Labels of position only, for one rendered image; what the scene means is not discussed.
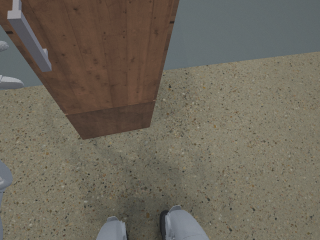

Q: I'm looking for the handle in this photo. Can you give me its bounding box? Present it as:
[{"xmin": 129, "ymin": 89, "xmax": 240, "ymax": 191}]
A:
[{"xmin": 7, "ymin": 0, "xmax": 52, "ymax": 72}]

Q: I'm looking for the robot left upper arm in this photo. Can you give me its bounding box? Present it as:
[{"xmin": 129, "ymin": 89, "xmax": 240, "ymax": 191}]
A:
[{"xmin": 0, "ymin": 160, "xmax": 13, "ymax": 240}]

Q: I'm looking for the right robot foot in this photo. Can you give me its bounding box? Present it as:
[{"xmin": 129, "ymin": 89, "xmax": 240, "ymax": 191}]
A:
[{"xmin": 159, "ymin": 210, "xmax": 169, "ymax": 240}]

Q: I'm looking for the left robot thigh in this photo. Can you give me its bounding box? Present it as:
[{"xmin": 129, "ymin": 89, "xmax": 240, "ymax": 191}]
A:
[{"xmin": 96, "ymin": 220, "xmax": 127, "ymax": 240}]

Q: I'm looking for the cupboard door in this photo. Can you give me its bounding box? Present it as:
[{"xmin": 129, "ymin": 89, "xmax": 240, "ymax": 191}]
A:
[{"xmin": 0, "ymin": 0, "xmax": 175, "ymax": 115}]

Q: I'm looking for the robot left hand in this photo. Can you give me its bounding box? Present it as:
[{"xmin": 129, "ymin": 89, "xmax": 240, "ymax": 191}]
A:
[{"xmin": 0, "ymin": 41, "xmax": 25, "ymax": 90}]

